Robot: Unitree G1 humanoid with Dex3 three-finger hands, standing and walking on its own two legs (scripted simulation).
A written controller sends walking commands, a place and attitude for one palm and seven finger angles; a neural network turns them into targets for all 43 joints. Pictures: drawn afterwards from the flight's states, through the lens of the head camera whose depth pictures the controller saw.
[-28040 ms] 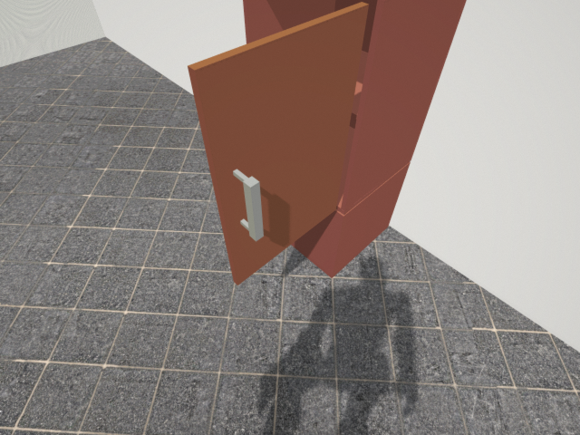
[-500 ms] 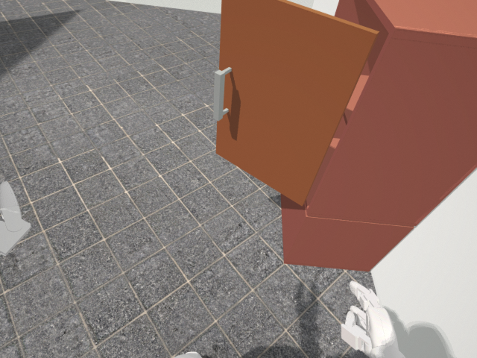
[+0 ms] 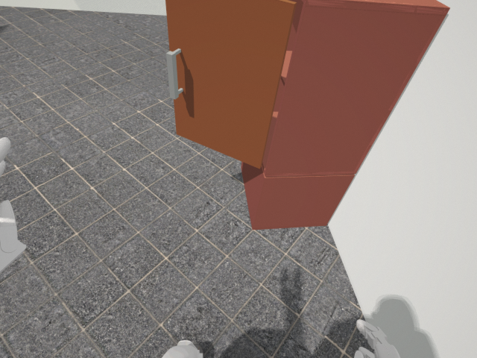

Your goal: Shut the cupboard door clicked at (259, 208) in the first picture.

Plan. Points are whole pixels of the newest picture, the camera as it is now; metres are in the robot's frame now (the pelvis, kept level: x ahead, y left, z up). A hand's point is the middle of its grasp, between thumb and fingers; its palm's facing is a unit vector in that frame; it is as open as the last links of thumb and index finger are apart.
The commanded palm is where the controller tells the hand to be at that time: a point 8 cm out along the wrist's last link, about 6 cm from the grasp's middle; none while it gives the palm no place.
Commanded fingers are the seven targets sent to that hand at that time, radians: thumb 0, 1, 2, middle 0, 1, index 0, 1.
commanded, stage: stop stepping back and stand still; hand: left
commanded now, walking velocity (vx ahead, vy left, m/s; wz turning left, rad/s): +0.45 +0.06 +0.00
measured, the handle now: (176, 74) +1.00 +0.19 -0.03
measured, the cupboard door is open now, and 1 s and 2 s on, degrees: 56 56 56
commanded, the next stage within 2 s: let the arm hang, fingers relaxed in 1.64 s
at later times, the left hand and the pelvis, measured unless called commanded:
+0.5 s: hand out of the picture +0.11 +0.26 +0.20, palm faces +0.46 -0.74 -0.48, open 7.4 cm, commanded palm +0.06 +0.30 +0.19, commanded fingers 0.00 0.90 0.90 -0.20 -0.30 -0.20 -0.30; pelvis -0.08 +0.00 +0.01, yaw -1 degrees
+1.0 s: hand out of the picture +0.15 +0.31 +0.18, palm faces +0.42 -0.79 -0.45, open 7.4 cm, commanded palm +0.09 +0.34 +0.19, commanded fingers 0.00 0.90 0.90 -0.20 -0.30 -0.20 -0.30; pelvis -0.05 +0.04 +0.01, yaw -1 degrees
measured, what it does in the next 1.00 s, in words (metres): steps on the spot: left foot, then right foot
